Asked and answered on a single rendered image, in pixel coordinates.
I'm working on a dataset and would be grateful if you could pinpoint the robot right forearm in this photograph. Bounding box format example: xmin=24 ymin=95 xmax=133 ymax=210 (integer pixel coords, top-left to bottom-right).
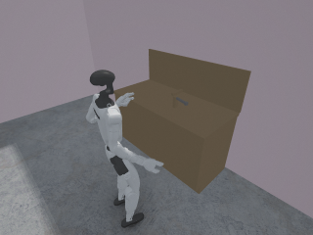
xmin=112 ymin=144 xmax=147 ymax=166

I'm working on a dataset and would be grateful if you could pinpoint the robot right thigh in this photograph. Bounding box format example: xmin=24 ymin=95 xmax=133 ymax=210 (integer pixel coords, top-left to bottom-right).
xmin=113 ymin=157 xmax=140 ymax=199

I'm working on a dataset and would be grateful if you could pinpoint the right robot hand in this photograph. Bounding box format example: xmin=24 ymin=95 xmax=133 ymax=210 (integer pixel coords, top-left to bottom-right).
xmin=143 ymin=158 xmax=164 ymax=173

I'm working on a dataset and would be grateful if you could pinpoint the tap lever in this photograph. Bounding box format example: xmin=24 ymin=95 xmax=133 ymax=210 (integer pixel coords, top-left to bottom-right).
xmin=176 ymin=97 xmax=189 ymax=106

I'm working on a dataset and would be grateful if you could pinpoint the counter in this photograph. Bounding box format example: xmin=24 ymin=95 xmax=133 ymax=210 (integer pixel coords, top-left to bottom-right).
xmin=113 ymin=49 xmax=251 ymax=194

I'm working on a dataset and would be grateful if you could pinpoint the right robot upper arm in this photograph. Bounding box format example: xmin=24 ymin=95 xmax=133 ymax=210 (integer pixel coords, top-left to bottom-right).
xmin=106 ymin=108 xmax=122 ymax=154

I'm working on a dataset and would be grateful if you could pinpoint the left robot hand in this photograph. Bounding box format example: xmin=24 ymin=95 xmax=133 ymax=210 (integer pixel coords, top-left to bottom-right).
xmin=115 ymin=92 xmax=135 ymax=107

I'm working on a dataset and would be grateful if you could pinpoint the left robot shin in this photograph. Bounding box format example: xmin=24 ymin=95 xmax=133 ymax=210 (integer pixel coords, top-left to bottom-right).
xmin=117 ymin=176 xmax=128 ymax=201

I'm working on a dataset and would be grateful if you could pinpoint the left robot upper arm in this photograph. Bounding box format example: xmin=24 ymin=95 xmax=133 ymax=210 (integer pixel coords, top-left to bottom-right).
xmin=86 ymin=94 xmax=100 ymax=123

